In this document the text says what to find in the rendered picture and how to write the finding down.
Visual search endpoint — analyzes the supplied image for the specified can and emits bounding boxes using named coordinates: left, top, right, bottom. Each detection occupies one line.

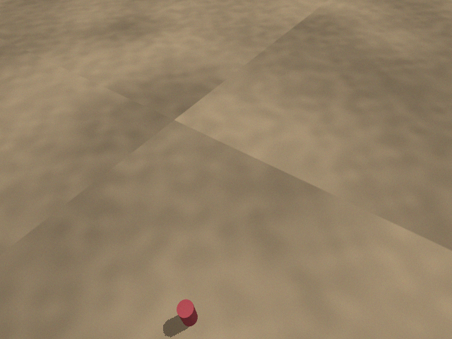
left=177, top=299, right=198, bottom=326

